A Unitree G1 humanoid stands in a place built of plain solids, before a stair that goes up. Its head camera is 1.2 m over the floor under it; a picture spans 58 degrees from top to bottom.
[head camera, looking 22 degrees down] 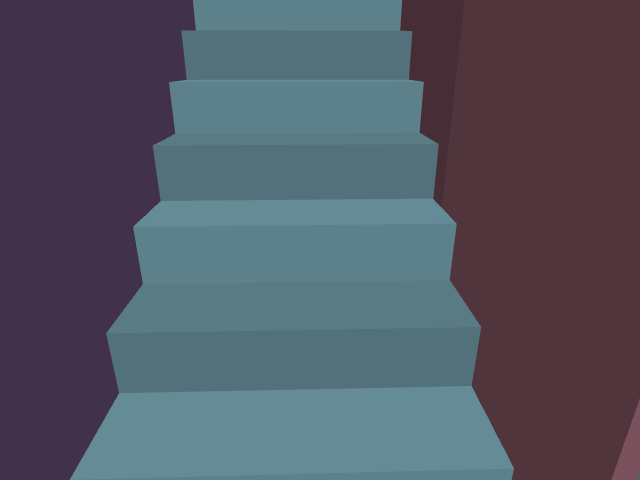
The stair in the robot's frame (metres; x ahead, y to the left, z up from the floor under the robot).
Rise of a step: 0.19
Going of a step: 0.27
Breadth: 0.96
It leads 2 degrees to the left of straight ahead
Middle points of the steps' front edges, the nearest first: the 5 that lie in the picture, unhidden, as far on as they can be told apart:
0.94 0.06 0.57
1.20 0.07 0.76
1.47 0.08 0.95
1.73 0.08 1.14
1.99 0.09 1.33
